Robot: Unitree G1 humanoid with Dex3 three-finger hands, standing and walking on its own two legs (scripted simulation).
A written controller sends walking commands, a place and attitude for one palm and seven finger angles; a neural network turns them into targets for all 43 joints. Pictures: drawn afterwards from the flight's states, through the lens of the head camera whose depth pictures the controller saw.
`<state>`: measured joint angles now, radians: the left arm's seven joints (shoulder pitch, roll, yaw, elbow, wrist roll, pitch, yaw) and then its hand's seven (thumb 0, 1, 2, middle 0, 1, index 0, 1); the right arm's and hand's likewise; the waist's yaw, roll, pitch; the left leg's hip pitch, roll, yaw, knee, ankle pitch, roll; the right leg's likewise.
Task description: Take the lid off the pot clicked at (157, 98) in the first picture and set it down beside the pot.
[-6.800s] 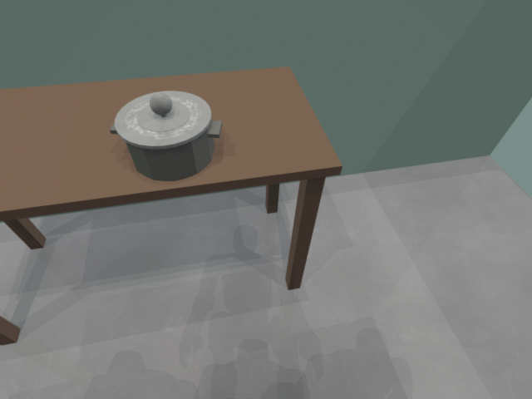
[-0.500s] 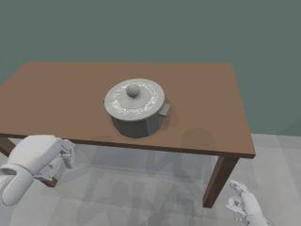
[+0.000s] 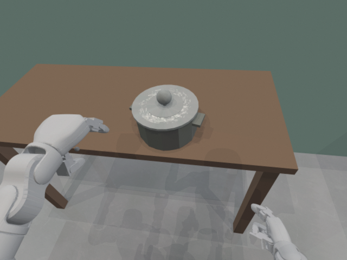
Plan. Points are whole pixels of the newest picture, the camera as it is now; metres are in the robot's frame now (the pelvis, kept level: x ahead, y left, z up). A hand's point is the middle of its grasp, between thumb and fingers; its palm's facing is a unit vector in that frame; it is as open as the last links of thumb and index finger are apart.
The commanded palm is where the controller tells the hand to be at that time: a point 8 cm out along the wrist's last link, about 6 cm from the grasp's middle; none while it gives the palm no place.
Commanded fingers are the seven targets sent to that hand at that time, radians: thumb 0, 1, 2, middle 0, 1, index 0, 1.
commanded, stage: reach forward and open the fingers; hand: left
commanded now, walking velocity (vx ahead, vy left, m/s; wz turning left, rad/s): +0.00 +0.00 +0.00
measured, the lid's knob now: (164, 97) +0.54 +0.11 +0.08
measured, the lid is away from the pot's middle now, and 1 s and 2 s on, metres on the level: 0.00 0.00 0.00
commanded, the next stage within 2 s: move the open hand above the knob in 0.10 s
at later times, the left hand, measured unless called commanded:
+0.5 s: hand (95, 126) +0.34 +0.22 +0.15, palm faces -0.18 -0.07 -0.98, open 10.1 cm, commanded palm +0.32 +0.21 +0.22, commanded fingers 0.00 -0.31 1.47 -0.84 -0.08 -0.84 -0.08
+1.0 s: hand (119, 109) +0.40 +0.18 +0.15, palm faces -0.22 -0.08 -0.97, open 10.1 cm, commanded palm +0.39 +0.18 +0.22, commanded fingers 0.00 -0.31 1.47 -0.84 -0.08 -0.84 -0.08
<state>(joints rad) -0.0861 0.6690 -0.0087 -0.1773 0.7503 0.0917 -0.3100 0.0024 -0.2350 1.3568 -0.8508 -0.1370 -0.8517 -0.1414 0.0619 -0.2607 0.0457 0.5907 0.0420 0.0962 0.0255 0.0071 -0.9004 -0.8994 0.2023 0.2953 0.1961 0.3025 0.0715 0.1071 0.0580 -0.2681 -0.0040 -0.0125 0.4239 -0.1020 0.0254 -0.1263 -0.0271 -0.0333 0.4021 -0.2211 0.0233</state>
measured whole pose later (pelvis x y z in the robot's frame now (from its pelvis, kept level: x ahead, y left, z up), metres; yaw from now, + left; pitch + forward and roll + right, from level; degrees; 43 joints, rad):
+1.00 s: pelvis +0.02 -0.02 +0.00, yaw +0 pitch -1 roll +0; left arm -0.56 0.59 -0.18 0.20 0.80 0.22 -0.44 0.00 -0.31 1.46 -0.85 -0.08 -0.85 -0.08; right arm 0.10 -0.30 0.02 0.62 0.06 0.12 0.04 0.01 -0.90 -0.90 0.20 0.29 0.19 0.30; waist 0.02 0.10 0.05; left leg -0.28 0.01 -0.02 0.43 -0.13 0.00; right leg -0.15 -0.02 -0.03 0.44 -0.26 0.01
